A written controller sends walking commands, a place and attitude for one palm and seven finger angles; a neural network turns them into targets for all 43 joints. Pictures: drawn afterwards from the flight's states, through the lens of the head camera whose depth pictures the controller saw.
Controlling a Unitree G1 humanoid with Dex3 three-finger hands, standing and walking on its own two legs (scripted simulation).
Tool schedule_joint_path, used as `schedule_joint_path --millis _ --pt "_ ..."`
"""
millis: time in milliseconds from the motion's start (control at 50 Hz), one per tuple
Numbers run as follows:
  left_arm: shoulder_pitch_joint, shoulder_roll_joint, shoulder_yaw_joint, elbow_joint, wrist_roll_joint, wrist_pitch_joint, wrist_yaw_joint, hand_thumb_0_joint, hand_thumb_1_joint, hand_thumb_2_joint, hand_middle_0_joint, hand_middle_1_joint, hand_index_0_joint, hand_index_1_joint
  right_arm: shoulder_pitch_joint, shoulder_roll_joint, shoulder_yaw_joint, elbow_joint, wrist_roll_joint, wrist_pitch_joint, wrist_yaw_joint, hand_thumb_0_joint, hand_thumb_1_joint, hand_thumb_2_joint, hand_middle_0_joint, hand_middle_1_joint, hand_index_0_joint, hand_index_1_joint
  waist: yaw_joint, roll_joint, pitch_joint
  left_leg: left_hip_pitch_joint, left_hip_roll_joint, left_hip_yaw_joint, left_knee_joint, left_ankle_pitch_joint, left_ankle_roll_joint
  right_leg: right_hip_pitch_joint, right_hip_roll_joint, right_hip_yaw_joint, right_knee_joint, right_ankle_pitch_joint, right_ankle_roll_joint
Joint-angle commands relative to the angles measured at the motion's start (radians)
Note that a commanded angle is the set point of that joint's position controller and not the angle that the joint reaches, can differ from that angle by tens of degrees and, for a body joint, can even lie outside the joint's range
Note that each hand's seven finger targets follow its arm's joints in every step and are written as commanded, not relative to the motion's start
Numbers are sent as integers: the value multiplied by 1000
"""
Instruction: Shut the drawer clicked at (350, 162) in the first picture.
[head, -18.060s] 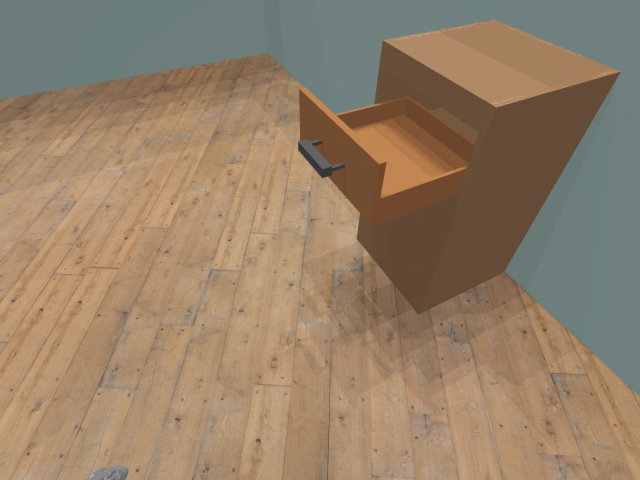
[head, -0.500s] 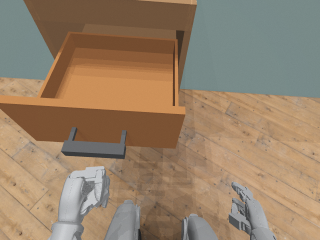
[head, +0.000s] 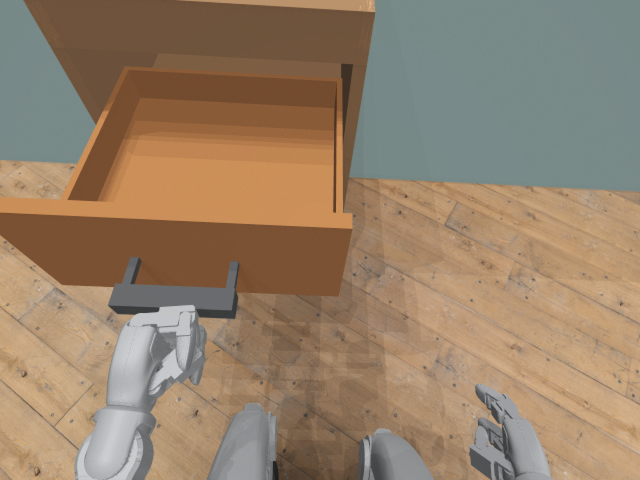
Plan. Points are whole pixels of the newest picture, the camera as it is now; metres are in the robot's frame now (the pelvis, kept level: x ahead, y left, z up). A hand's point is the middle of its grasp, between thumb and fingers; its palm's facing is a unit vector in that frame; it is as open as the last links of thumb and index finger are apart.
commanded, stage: push the drawer shut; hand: left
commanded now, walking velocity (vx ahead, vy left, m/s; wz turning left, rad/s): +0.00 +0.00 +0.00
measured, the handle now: (180, 283) +0.34 +0.19 +0.03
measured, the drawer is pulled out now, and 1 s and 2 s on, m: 0.28 0.14 0.02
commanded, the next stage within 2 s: none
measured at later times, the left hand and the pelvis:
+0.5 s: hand (209, 300) +0.32 +0.15 +0.03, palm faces -0.04 -1.00 -0.04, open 3.1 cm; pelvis -0.02 +0.01 +0.00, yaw +0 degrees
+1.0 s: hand (220, 247) +0.39 +0.15 +0.02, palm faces -0.01 -1.00 -0.04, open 2.9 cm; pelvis -0.01 +0.02 +0.00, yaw -1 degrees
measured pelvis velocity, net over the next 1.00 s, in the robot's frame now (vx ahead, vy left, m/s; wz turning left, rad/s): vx -0.01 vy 0.02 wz -0.02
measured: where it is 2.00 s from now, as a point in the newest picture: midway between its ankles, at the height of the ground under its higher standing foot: outside the picture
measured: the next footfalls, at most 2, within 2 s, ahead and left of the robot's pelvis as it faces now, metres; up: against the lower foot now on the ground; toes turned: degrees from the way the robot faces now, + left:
none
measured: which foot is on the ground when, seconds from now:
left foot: down 0.00-1.00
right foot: down 0.00-1.00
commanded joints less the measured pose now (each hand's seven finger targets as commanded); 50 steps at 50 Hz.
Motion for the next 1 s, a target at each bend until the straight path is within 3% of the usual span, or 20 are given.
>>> schedule_joint_path --millis 0,60,120,200,340,400,440,700,720,780,820,840,920,980 --pt "-208 72 47 -161 -14 -66 0 0 900 900 -1400 -1600 -1400 -1600 -18 -136 -52 -119 -2 -56 -10 0 -900 -900 200 300 200 300 -38 5 -265 287 -40 -29 -139 199 27 69 25 95 -222 263 12" --pt "-314 73 39 -139 -12 -67 4 0 900 900 -1400 -1600 -1400 -1600 -21 -140 -51 -106 -2 -57 -11 0 -900 -900 200 300 200 300 -50 22 -275 294 -40 -30 -137 178 28 44 23 98 -225 234 14" --pt "-366 104 70 -113 -11 -62 9 0 900 900 -1400 -1600 -1400 -1600 -16 -147 -53 -91 -1 -58 -14 0 -900 -900 200 300 200 300 -42 29 -304 310 -39 -31 -140 185 29 44 24 98 -223 235 12" --pt "-398 82 53 -89 -13 -36 8 0 900 900 -1400 -1600 -1400 -1600 -13 -149 -52 -91 1 -51 -8 0 -900 -900 200 300 200 300 -32 41 -336 361 -39 -37 -168 207 24 57 21 85 -227 255 11" --pt "-530 99 78 31 -3 -21 29 0 900 900 -1400 -1600 -1400 -1600 -9 -150 -45 -75 3 -32 -9 0 -900 -900 200 300 200 300 -46 -6 -279 318 -38 -35 -181 143 26 52 24 94 -252 199 16" --pt "-611 81 63 74 4 -35 36 0 900 900 -1400 -1600 -1400 -1600 -5 -152 -44 -69 3 -30 -7 0 -900 -900 200 300 200 300 -52 11 -262 325 -41 -39 -191 109 21 20 23 87 -249 170 14" --pt "-639 97 78 97 13 -43 43 0 900 900 -1400 -1600 -1400 -1600 3 -155 -45 -63 0 -28 -4 0 -900 -900 200 300 200 300 -45 30 -288 345 -40 -42 -192 121 19 14 24 84 -240 178 11" --pt "-850 107 94 230 29 -47 64 0 900 900 -1400 -1600 -1400 -1600 50 -169 -51 -25 -4 7 1 0 -900 -900 200 300 200 300 -63 42 -348 421 -36 -62 -207 174 11 -14 23 68 -228 226 12" --pt "-849 128 114 244 33 -48 67 0 900 900 -1400 -1600 -1400 -1600 56 -172 -52 -23 -6 8 1 0 -900 -900 200 300 200 300 -57 51 -356 426 -35 -64 -206 186 10 -18 25 67 -221 231 9" --pt "-930 82 70 284 42 -48 72 0 900 900 -1400 -1600 -1400 -1600 64 -169 -52 -13 -7 15 6 0 -900 -900 200 300 200 300 -82 50 -340 442 -33 -74 -210 170 8 -53 24 61 -223 223 12" --pt "-953 113 100 331 46 -50 77 0 900 900 -1400 -1600 -1400 -1600 76 -176 -53 -6 -7 19 5 0 -900 -900 200 300 200 300 -83 40 -323 425 -34 -75 -209 162 10 -58 28 61 -222 216 11" --pt "-966 128 122 341 46 -54 80 0 900 900 -1400 -1600 -1400 -1600 80 -178 -54 -1 -9 23 3 0 -900 -900 200 300 200 300 -83 19 -347 428 -33 -75 -204 178 11 -51 26 61 -220 228 12" --pt "-995 151 148 379 48 -63 78 0 900 900 -1400 -1600 -1400 -1600 93 -177 -55 3 -11 30 6 0 -900 -900 200 300 200 300 -73 55 -386 451 -34 -69 -198 221 8 -43 29 66 -215 254 9" --pt "-1050 147 149 406 47 -68 74 0 900 900 -1400 -1600 -1400 -1600 103 -172 -55 12 -11 40 8 0 -900 -900 200 300 200 300 -85 52 -395 445 -35 -61 -192 234 9 -29 29 71 -222 270 13"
